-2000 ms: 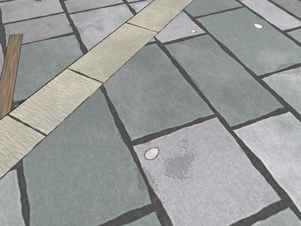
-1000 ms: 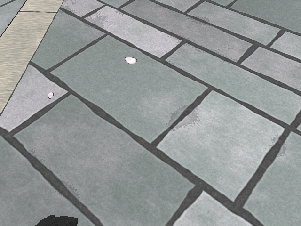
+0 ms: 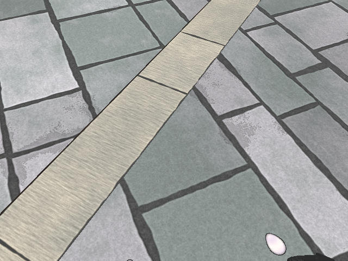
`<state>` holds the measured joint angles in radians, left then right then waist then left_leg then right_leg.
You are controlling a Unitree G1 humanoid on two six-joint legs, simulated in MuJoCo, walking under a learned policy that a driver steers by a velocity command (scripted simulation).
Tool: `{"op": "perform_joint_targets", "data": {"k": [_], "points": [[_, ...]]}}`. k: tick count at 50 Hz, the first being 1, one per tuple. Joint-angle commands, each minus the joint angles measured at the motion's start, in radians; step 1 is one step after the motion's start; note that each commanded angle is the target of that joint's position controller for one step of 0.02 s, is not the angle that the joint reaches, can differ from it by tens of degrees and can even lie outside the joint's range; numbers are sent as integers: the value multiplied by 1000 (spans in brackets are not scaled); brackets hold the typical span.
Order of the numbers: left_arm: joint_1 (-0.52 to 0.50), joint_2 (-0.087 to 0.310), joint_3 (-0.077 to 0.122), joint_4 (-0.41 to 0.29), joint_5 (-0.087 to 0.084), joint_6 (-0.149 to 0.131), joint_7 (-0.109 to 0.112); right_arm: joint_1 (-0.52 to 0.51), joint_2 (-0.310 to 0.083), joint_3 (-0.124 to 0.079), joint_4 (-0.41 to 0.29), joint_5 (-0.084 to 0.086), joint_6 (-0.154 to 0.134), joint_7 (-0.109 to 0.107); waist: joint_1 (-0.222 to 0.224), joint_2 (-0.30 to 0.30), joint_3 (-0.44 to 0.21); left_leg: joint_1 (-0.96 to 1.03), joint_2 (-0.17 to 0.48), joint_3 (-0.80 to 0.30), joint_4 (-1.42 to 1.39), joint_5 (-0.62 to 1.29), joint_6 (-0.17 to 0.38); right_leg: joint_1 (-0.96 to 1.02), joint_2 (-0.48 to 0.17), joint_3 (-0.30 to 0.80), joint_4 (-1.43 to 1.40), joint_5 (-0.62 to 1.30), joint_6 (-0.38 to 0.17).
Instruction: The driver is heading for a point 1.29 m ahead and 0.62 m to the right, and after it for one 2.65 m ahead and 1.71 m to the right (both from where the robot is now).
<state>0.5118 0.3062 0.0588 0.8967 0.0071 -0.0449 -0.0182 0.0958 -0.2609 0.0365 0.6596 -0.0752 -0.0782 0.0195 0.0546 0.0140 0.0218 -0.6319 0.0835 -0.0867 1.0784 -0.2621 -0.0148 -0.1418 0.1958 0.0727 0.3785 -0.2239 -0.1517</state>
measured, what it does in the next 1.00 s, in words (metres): walks ahead, turning right: left foot, then right foot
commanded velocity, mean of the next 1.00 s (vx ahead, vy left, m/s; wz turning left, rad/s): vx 1.00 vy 0.00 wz -0.93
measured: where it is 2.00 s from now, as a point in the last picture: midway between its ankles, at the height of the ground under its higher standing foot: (336, 115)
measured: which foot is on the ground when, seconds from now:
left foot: up 0.00-0.20, down 0.22-0.66, up 0.68-1.00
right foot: down 0.00-0.20, up 0.22-0.64, down 0.66-1.00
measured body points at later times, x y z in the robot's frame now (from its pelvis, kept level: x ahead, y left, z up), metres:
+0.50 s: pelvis +0.47 +0.00 -0.01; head +0.49 -0.01 +0.44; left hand +0.81 +0.13 -0.06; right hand +0.30 -0.26 -0.12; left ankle +0.40 +0.16 -0.74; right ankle +0.54 -0.14 -0.66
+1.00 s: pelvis +0.88 -0.25 -0.01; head +0.91 -0.27 +0.44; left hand +1.11 -0.05 -0.13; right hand +0.86 -0.59 -0.06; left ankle +1.15 -0.30 -0.70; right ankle +0.72 -0.17 -0.74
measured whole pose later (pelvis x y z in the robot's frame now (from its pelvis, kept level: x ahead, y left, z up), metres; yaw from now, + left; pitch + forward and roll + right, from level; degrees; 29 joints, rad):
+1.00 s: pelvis +0.88 -0.25 -0.01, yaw -54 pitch +2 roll -1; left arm 0.45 0.35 0.08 0.81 0.00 -0.06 -0.01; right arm 0.02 -0.28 0.01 0.58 -0.03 -0.05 0.02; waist 0.11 -0.01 0.03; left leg -0.65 0.11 -0.07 0.60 0.01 -0.04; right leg 0.08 0.17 0.25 0.33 -0.40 -0.14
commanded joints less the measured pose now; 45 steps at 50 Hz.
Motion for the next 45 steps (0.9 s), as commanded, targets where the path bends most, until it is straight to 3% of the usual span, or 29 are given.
{"op": "perform_joint_targets", "data": {"k": [1, 4, 6, 8, 9, 10, 11, 12, 13, 14, 15, 16, 20, 23, 26, 28, 30, 31, 32, 33, 34, 35, 36, 37, 38, 39, 41, 43, 45], "points": [[-89, 148, 40, -100, -7, -37, 2, -130, -89, -7, -116, 18, 2, 14, -39, -20, 125, 82, -6, 87, -269, 193, -42, -278, -206, 303, -288, 69, -139], [-27, 164, 54, -84, -26, -41, -4, -197, -75, -3, -138, 37, -3, 16, 23, -47, 68, 187, -49, 105, -438, 410, -28, -181, -209, 301, -254, 344, -80], [-6, 175, 60, -77, -24, -36, 4, -224, -92, -9, -153, 40, -6, 8, 42, -60, 41, 190, -68, 93, -513, 390, -13, -49, -224, 314, -190, 468, -58], [-20, 194, 66, -79, -18, -31, 16, -159, -126, -25, -138, 38, -12, -5, 6, -62, -24, 323, -108, 86, -590, 298, 4, 30, -224, 315, -49, 681, -16], [-34, 228, 72, -82, -10, -32, 16, -42, -169, -46, -106, 43, -16, -18, -52, -63, -114, 464, -129, 84, -581, 200, 17, 49, -219, 309, 109, 791, 5], [-91, 249, 77, -96, -6, -37, 12, 144, -206, -67, -61, 46, -22, -34, -164, -63, -205, 680, -81, 52, -575, 148, 32, -34, -189, 297, 330, 738, 23], [-123, 170, 56, -123, 0, -52, 10, 374, -280, -101, -28, 25, -24, -59, -255, 7, -343, 923, 99, -105, -549, -162, 64, -170, -150, 236, 628, 487, 21], [-3, -8, 11, -159, -46, -51, 18, 387, -339, -118, -20, -18, -21, -60, -155, 296, -479, 1187, 427, -610, -665, -365, 162, -494, -50, 115, 948, -330, 47], [-45, 72, 4, -176, -29, -33, 22, 322, -316, -133, -18, 9, -6, -54, -151, 290, -462, 1105, 417, -806, -776, -532, 202, -622, -126, 54, 1050, -228, 33], [-172, 125, 17, -167, -3, -20, 19, 234, -200, -110, -28, 17, -5, -50, -161, 140, -263, 936, 334, -596, -797, -485, 171, -657, -187, 29, 1013, -111, 33], [-230, 124, 20, -174, 10, -11, 5, 206, -145, -97, -9, 19, -6, -43, -148, 47, -151, 805, 287, -421, -795, -277, 154, -638, -218, 16, 965, -61, 40], [-265, 105, 19, -180, 19, -1, -11, 218, -128, -92, 15, 14, -8, -43, -134, 30, -92, 723, 249, -298, -809, -112, 136, -621, -243, 13, 942, -55, 47], [-359, 14, -11, -265, 29, 48, -46, 276, -69, -80, 112, 56, -40, -21, -69, 82, 4, 603, 207, -17, -870, 205, 92, -670, -302, -15, 906, -37, 60], [-452, 19, -27, -336, 28, 49, -66, 222, -89, -83, 123, 54, -56, -18, -27, 86, 56, 511, 155, 181, -930, 370, 69, -635, -297, -63, 761, 135, 62], [-557, 29, -40, -365, 24, 48, -87, 244, -138, -92, 146, 51, -61, -22, -35, 21, 120, 486, 110, 328, -983, 529, 42, -502, -252, -187, 488, 250, 29], [-562, 43, -39, -354, 23, 43, -87, 311, -184, -101, 159, 51, -55, -30, -34, 28, 90, 576, 109, 368, -890, 985, 21, -393, -170, -272, 410, 238, -7], [-433, 84, -23, -312, 23, 37, -74, 320, -250, -117, 149, 49, -27, -47, 53, 85, -8, 649, 149, 363, -658, 1307, 10, -231, -106, -281, 386, 149, -41], [-271, 120, -3, -267, 24, 34, -63, 287, -277, -125, 136, 45, -9, -53, 139, 101, -86, 612, 174, 346, -445, 1370, 20, -53, -82, -257, 388, 98, -67], [-47, 167, 26, -193, 23, 29, -43, 239, -279, -125, 110, 40, 6, -50, 230, 82, -177, 474, 179, 323, -141, 1249, 33, 219, -76, -184, 328, 68, -109], [-28, 212, 56, -158, 8, 33, -12, 249, -222, -119, 112, 27, 12, -32, 185, -53, -156, 239, 36, 316, 230, 344, 23, 380, -136, -58, 270, -11, -137], [-147, 334, 76, -203, 24, 55, 0, 318, -115, -90, 18, 26, 2, -24, 21, -262, -191, -121, -95, 250, 599, -271, -26, 540, -366, 431, 209, 103, -265], [-89, 338, 87, -239, 23, 64, 5, 220, -179, -91, -58, 40, -24, -25, 95, -138, -330, -259, -88, 32, 627, -201, -24, 616, -444, 702, -2, -108, -358], [-109, 294, 82, -218, 14, 58, 15, 153, -186, -83, -70, 39, -42, -25, 69, -29, -182, -292, -34, 1, 509, -130, -16, 478, -447, 711, -115, -178, -315], [-141, 243, 69, -202, 12, 47, 21, 147, -185, -80, -58, 37, -46, -26, 8, 48, -46, -239, 2, 10, 390, -96, -18, 290, -412, 631, -144, -109, -275], [-175, 221, 60, -197, 11, 30, 28, 147, -173, -75, -50, 22, -34, -27, -42, 72, 2, -158, 25, 6, 317, -121, -30, 144, -359, 543, -141, -9, -251], [-207, 196, 48, -202, 11, 15, 33, 188, -170, -74, -39, 6, -10, -27, -91, 81, 25, -84, 43, 2, 252, -148, -47, 27, -323, 466, -143, 61, -244], [-217, 166, 35, -199, 4, -12, 24, 160, -146, -70, -55, 0, 27, -23, -117, 68, 53, 8, 65, 23, 87, -188, -73, -156, -264, 380, -174, 83, -232], [-232, 174, 41, -200, 4, -29, 18, 22, -103, -53, -115, 15, 31, -11, -97, 35, 93, 97, 59, 57, -117, -5, -81, -296, -200, 320, -211, 88, -202], [-226, 185, 52, -198, 2, -35, 8, -49, -75, -41, -136, 40, 27, 0, -63, -4, 78, 229, 24, 69, -315, 245, -68, -336, -159, 285, -212, 151, -148]]}}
